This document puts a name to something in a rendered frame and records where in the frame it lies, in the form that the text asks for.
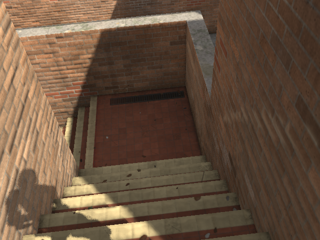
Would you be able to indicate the stairs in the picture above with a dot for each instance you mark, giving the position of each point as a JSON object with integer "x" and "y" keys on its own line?
{"x": 75, "y": 133}
{"x": 170, "y": 199}

